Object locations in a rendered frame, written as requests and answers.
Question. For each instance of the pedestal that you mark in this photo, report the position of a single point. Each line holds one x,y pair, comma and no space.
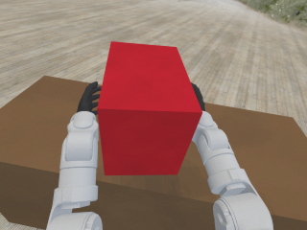
271,148

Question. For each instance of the robot right upper arm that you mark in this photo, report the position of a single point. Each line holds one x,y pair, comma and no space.
241,212

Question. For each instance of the robot left forearm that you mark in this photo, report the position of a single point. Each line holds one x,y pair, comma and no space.
78,164

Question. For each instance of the robot right hand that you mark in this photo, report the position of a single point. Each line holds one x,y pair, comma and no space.
199,96

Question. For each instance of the robot left hand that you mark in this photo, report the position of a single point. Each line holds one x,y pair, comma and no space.
86,102

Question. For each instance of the carton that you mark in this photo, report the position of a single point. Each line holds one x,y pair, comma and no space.
148,111

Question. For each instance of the robot left upper arm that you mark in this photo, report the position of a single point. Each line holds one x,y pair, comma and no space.
76,221

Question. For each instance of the robot right forearm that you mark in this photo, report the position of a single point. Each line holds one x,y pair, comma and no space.
225,177

